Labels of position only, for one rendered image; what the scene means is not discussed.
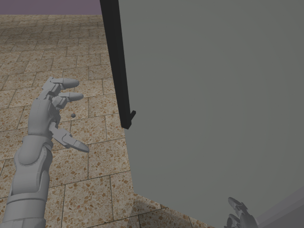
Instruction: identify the handle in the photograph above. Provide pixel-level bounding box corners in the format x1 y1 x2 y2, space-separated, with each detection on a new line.
100 0 136 129

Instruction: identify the fridge door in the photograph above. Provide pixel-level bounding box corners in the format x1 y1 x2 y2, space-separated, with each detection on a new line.
118 0 304 228

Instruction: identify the robot right hand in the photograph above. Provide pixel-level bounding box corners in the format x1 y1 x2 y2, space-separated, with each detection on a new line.
224 197 258 228

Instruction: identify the left robot forearm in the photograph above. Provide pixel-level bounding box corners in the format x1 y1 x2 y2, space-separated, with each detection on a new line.
0 134 54 228

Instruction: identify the robot left hand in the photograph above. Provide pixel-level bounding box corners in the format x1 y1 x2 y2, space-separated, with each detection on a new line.
28 76 89 152

